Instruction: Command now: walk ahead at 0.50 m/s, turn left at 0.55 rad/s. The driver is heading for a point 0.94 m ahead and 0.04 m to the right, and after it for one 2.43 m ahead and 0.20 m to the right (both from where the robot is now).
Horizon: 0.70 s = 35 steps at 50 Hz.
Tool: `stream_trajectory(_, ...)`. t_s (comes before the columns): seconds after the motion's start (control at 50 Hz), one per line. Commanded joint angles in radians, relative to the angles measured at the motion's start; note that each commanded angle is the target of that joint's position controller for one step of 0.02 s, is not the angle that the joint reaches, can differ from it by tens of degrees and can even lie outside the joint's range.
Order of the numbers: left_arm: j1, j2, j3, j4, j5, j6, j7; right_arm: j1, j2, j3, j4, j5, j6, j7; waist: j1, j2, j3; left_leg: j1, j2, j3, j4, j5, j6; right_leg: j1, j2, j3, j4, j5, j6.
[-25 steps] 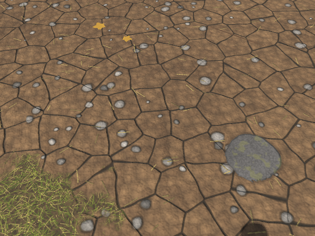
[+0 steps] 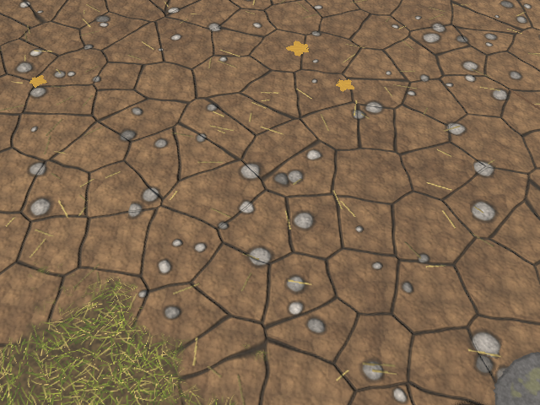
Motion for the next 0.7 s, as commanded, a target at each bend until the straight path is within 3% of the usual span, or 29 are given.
stream_trajectory(0.02,-0.165,0.109,0.014,-0.185,-0.018,-0.079,-0.004,0.225,-0.187,-0.054,-0.001,-0.008,-0.01,-0.014,-0.093,0.074,-0.203,0.62,0.286,-0.547,-0.32,-0.017,0.194,-0.536,0.027,0.154,0.19,-0.026,-0.044)
stream_trajectory(0.06,-0.14,0.113,0.023,-0.173,0.006,-0.07,-0.005,0.153,-0.134,-0.041,-0.016,0.0,-0.02,-0.025,-0.033,0.046,-0.137,0.47,0.214,-0.435,-0.349,0.044,0.163,-0.471,-0.022,0.154,0.022,0.044,-0.025)
stream_trajectory(0.08,-0.135,0.099,0.021,-0.172,0.012,-0.065,-0.007,0.147,-0.132,-0.04,-0.021,0.001,-0.021,-0.033,-0.021,0.032,-0.122,0.425,0.196,-0.419,-0.369,0.058,0.16,-0.449,-0.024,0.147,-0.053,0.069,-0.008)
stream_trajectory(0.14,-0.201,0.078,0.017,-0.194,0.029,-0.066,-0.017,0.206,-0.146,-0.041,-0.007,0.014,-0.031,-0.068,-0.026,0.031,-0.093,0.352,0.201,-0.386,-0.397,0.114,0.163,-0.461,-0.027,0.138,-0.243,0.212,0.034)
stream_trajectory(0.16,-0.252,0.061,0.007,-0.211,0.033,-0.073,-0.019,0.203,-0.151,-0.042,-0.002,0.019,-0.027,-0.08,-0.033,0.04,-0.065,0.278,0.16,-0.329,-0.415,0.039,0.142,-0.418,-0.013,0.111,-0.406,0.336,0.039)
stream_trajectory(0.2,-0.304,0.029,-0.007,-0.216,0.047,-0.09,-0.031,0.209,-0.143,-0.037,0.006,0.008,-0.021,-0.082,-0.079,0.072,-0.055,0.137,0.086,-0.252,-0.413,-0.139,0.084,-0.24,0.052,0.059,-0.634,0.674,0.028)
stream_trajectory(0.24,-0.313,0.048,-0.002,-0.232,0.036,-0.093,-0.04,0.254,-0.137,-0.036,0.035,0.005,-0.031,-0.074,-0.091,0.11,-0.048,0.106,0.105,-0.283,-0.397,-0.279,0.058,-0.164,0.062,0.085,-0.701,0.823,0.012)
stream_trajectory(0.28,-0.309,0.086,0.006,-0.24,0.031,-0.089,-0.037,0.272,-0.115,-0.033,0.049,0.014,-0.04,-0.077,-0.079,0.112,-0.041,0.152,0.132,-0.322,-0.317,-0.359,0.039,-0.171,0.032,0.135,-0.728,0.82,-0.01)
stream_trajectory(0.32,-0.274,0.107,0.012,-0.228,0.035,-0.09,-0.035,0.275,-0.106,-0.03,0.051,0.011,-0.034,-0.084,-0.049,0.085,-0.047,0.207,0.156,-0.343,-0.209,-0.331,0.027,-0.168,0.022,0.142,-0.726,0.738,-0.033)
stream_trajectory(0.34,-0.222,0.112,0.017,-0.207,0.038,-0.09,-0.033,0.277,-0.094,-0.027,0.05,0.006,-0.027,-0.085,-0.022,0.062,-0.065,0.226,0.144,-0.334,-0.122,-0.272,0.015,-0.128,0.027,0.13,-0.727,0.681,-0.043)
stream_trajectory(0.36,-0.116,0.124,0.026,-0.173,0.042,-0.092,-0.032,0.275,-0.072,-0.019,0.045,0.001,-0.024,-0.081,0.026,0.019,-0.109,0.21,0.092,-0.297,0.046,-0.215,-0.011,-0.018,0.019,0.122,-0.725,0.708,-0.056)
stream_trajectory(0.38,0.036,0.165,0.037,-0.138,0.062,-0.093,-0.035,0.323,-0.021,0.0,0.04,0.002,-0.026,-0.068,0.065,-0.164,-0.243,-0.017,-0.01,-0.229,0.388,-0.449,-0.067,0.308,-0.138,0.254,-0.622,0.922,-0.154)
stream_trajectory(0.4,0.144,0.151,0.032,-0.116,0.049,-0.075,-0.042,0.444,-0.025,0.011,0.065,0.006,-0.025,-0.067,0.063,-0.28,-0.384,-0.182,-0.045,-0.233,0.697,-0.812,-0.113,0.513,-0.292,0.505,-0.603,0.951,-0.253)
stream_trajectory(0.42,0.186,0.19,0.051,-0.092,0.003,-0.052,-0.047,0.483,-0.087,0.002,0.068,0.033,-0.022,-0.064,0.067,-0.24,-0.407,-0.314,-0.016,-0.276,0.789,-0.758,-0.125,0.537,-0.338,0.658,-0.679,0.54,-0.318)
stream_trajectory(0.44,0.122,0.185,0.055,-0.109,-0.003,-0.04,-0.043,0.377,-0.126,-0.006,0.035,0.051,-0.017,-0.069,0.07,-0.142,-0.331,-0.4,0.041,-0.218,0.804,-0.655,-0.13,0.439,-0.322,0.713,-0.788,0.172,-0.314)
stream_trajectory(0.46,0.025,0.14,0.035,-0.14,0.014,-0.034,-0.038,0.249,-0.156,-0.012,0.0,0.038,-0.011,-0.073,0.069,-0.036,-0.213,-0.414,0.087,-0.176,0.774,-0.566,-0.133,0.268,-0.302,0.677,-0.857,0.097,-0.298)
stream_trajectory(0.48,-0.039,0.128,0.025,-0.149,0.033,-0.031,-0.035,0.212,-0.143,-0.013,-0.015,0.023,0.0,-0.077,0.036,-0.029,-0.17,-0.352,0.125,-0.175,0.728,-0.52,-0.138,0.118,-0.294,0.66,-0.88,0.131,-0.297)
stream_trajectory(0.5,-0.076,0.112,0.019,-0.15,0.04,-0.031,-0.037,0.213,-0.127,-0.012,-0.015,0.006,0.007,-0.075,0.007,-0.037,-0.13,-0.286,0.152,-0.179,0.655,-0.503,-0.139,-0.002,-0.246,0.597,-0.908,0.16,-0.279)
stream_trajectory(0.54,-0.083,0.097,0.017,-0.136,0.036,-0.032,-0.033,0.215,-0.077,-0.005,-0.014,-0.001,0.011,-0.075,-0.016,-0.087,-0.109,-0.203,0.171,-0.156,0.496,-0.479,-0.133,-0.103,-0.168,0.446,-0.96,0.205,-0.24)
stream_trajectory(0.58,-0.052,0.129,0.03,-0.121,0.027,-0.032,-0.021,0.166,-0.05,0.009,-0.024,-0.011,0.003,-0.073,0.0,-0.075,-0.122,-0.156,0.17,-0.12,0.329,-0.394,-0.136,-0.115,-0.146,0.336,-0.979,0.351,-0.236)
stream_trajectory(0.62,-0.024,0.148,0.039,-0.107,0.013,-0.026,-0.014,0.104,-0.027,0.022,-0.033,-0.01,-0.006,-0.067,0.019,-0.051,-0.136,-0.084,0.149,-0.096,0.16,-0.282,-0.135,-0.117,-0.123,0.258,-0.986,0.399,-0.221)
stream_trajectory(0.7,0.057,0.155,0.043,-0.067,-0.009,-0.012,-0.014,-0.015,-0.053,0.025,-0.066,0.005,-0.011,-0.054,0.06,-0.055,-0.111,-0.037,0.105,-0.079,-0.018,-0.187,-0.141,-0.054,-0.133,0.24,-0.977,0.357,-0.203)
Velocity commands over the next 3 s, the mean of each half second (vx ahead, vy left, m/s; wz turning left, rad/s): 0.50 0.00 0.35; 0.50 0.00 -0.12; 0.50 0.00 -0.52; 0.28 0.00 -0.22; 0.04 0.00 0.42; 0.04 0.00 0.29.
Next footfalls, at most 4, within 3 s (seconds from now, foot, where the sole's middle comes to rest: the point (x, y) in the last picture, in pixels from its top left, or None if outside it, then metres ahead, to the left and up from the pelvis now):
0.36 right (327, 399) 0.44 -0.12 -0.79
0.82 left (208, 340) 0.59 0.18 -0.79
1.34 right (304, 243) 0.88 -0.08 -0.79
1.80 left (265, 161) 1.19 0.04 -0.79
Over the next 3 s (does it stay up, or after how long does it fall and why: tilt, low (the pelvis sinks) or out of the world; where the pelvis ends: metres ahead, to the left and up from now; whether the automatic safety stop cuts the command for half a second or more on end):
stays up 1.07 0.01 -0.02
